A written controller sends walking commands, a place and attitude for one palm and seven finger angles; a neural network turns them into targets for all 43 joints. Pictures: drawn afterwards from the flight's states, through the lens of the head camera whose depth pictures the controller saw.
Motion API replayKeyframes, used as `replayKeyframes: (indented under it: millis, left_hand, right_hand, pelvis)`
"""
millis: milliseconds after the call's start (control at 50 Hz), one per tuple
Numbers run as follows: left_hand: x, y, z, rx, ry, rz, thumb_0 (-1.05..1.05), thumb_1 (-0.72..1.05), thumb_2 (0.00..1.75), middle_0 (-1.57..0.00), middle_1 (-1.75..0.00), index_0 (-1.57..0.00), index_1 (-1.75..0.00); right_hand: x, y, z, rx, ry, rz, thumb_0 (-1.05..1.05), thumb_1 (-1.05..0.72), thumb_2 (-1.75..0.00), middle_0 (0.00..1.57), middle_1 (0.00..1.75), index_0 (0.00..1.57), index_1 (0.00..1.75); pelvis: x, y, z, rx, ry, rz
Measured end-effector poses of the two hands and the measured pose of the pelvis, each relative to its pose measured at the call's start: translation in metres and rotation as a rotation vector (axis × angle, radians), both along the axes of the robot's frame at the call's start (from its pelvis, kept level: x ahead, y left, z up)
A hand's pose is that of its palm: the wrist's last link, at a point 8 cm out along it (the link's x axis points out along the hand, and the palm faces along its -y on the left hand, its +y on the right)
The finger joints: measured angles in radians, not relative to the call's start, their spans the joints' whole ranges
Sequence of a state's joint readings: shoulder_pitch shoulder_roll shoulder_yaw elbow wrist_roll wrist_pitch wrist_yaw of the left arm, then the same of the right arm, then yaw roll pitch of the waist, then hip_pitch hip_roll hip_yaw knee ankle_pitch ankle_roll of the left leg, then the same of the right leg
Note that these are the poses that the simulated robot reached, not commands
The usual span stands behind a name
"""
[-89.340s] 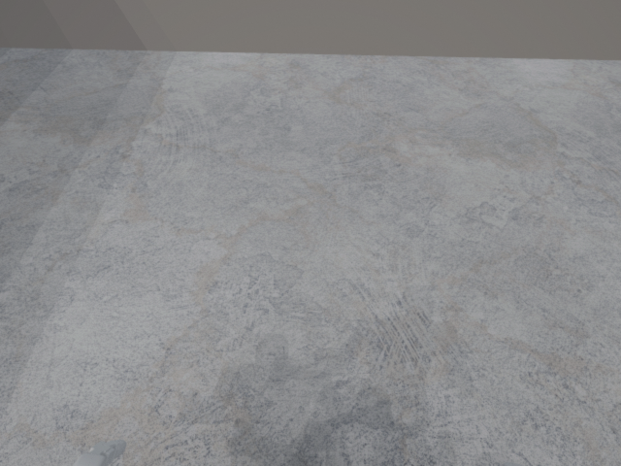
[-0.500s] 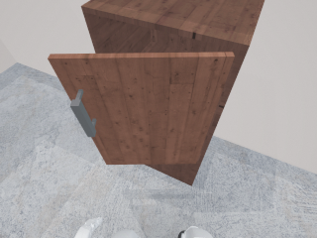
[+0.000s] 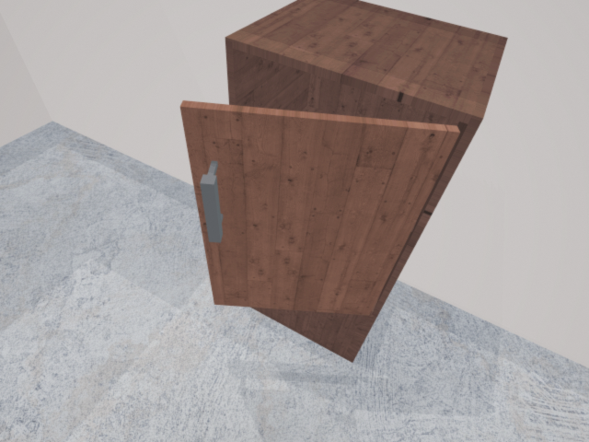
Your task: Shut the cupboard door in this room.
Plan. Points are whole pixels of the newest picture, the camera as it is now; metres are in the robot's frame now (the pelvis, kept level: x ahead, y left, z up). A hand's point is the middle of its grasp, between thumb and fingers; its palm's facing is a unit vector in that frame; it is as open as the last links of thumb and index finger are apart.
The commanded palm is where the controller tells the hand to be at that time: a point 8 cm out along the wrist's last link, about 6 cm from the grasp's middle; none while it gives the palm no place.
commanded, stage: come to a stop and stand still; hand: left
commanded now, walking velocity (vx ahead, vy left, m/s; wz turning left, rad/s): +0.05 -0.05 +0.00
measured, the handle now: (214, 202) +0.49 +0.18 +0.02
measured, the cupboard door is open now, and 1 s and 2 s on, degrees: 26 26 26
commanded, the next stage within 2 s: look again from close up in 0.64 s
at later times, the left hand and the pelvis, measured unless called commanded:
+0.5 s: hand out of the picture -0.01 +0.09 -0.19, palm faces +0.04 -0.99 -0.11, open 7.3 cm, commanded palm none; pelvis +0.00 -0.06 -0.01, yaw +0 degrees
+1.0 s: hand out of the picture -0.01 +0.13 -0.19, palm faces +0.00 -0.98 -0.18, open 7.4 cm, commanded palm none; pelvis -0.01 -0.03 -0.01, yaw -1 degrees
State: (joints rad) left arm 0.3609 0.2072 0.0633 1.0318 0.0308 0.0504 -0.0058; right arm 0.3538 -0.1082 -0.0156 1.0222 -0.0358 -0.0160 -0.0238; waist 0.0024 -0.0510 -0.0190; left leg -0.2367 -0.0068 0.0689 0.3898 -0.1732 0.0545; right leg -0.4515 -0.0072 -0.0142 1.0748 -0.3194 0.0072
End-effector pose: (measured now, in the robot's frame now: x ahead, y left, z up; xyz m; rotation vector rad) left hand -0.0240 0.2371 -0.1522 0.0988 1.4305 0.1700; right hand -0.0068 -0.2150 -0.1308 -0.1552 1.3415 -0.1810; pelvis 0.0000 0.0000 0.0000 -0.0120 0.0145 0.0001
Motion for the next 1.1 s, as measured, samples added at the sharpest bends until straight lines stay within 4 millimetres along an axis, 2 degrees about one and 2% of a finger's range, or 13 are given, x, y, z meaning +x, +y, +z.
replayKeyframes:
  millis: [80,180,240,320,520,640,800,940,1100]
  left_hand:
    - [-0.008,-0.016,0.002,-0.015,0.054,-0.035,0.01,0.91,0.9,-0.19,-0.3,-0.19,-0.29]
    - [0.013,-0.044,0.0,-0.013,-0.015,-0.06,0.01,0.91,0.9,-0.2,-0.3,-0.19,-0.29]
    - [0.018,-0.056,-0.001,0.015,-0.045,-0.052,0.02,0.94,0.9,-0.2,-0.3,-0.19,-0.29]
    - [0.018,-0.069,0.0,0.005,-0.065,-0.037,0.02,0.94,0.9,-0.2,-0.3,-0.19,-0.29]
    - [0.005,-0.102,-0.007,-0.06,0.001,-0.019,0.02,0.93,0.9,-0.2,-0.3,-0.19,-0.29]
    - [-0.004,-0.111,-0.004,-0.067,0.027,-0.004,0.01,0.91,0.9,-0.2,-0.3,-0.19,-0.29]
    - [-0.006,-0.105,-0.001,-0.03,0.022,-0.023,0.01,0.91,0.9,-0.2,-0.3,-0.2,-0.29]
    - [0.0,-0.072,-0.009,0.0,-0.029,-0.063,0.01,0.9,0.9,-0.2,-0.3,-0.2,-0.29]
    - [0.017,-0.037,-0.006,0.017,-0.14,-0.083,0.0,0.91,0.9,-0.2,-0.3,-0.19,-0.29]
  right_hand:
    - [-0.029,-0.003,-0.002,0.015,0.054,-0.039,0.01,-0.92,-0.89,0.21,0.3,0.2,0.3]
    - [-0.064,-0.014,-0.014,0.053,0.151,-0.071,0.01,-0.91,-0.89,0.21,0.3,0.2,0.3]
    - [-0.074,-0.024,-0.022,0.075,0.197,-0.073,0.01,-0.91,-0.89,0.2,0.3,0.2,0.3]
    - [-0.063,-0.035,-0.023,0.073,0.189,-0.057,0.01,-0.91,-0.89,0.2,0.3,0.2,0.3]
    - [-0.012,-0.042,-0.021,0.054,0.097,-0.013,0.01,-0.92,-0.9,0.2,0.3,0.2,0.3]
    - [0.001,-0.053,-0.021,0.038,0.093,-0.005,0.02,-0.94,-0.89,0.2,0.3,0.2,0.3]
    - [0.014,-0.064,-0.021,0.021,0.055,-0.002,0.02,-0.94,-0.89,0.2,0.3,0.2,0.3]
    - [0.028,-0.055,-0.017,-0.008,-0.086,-0.026,0.01,-0.93,-0.9,0.2,0.3,0.2,0.3]
    - [0.015,-0.035,-0.011,-0.012,-0.105,0.013,0.01,-0.94,-0.89,0.2,0.3,0.2,0.3]
  pelvis:
    - [-0.005,-0.007,0.001,0.009,0.01,-0.007]
    - [-0.01,-0.025,-0.005,0.027,0.006,-0.001]
    - [-0.009,-0.037,-0.008,0.023,-0.015,-0.001]
    - [-0.003,-0.046,-0.007,0.011,-0.031,0.006]
    - [0.005,-0.058,-0.006,0.016,-0.041,-0.002]
    - [0.008,-0.059,-0.004,0.02,-0.041,-0.005]
    - [0.006,-0.058,-0.005,0.005,-0.037,-0.019]
    - [-0.003,-0.042,-0.011,-0.001,-0.067,-0.028]
    - [-0.021,-0.02,-0.01,-0.005,-0.067,-0.02]
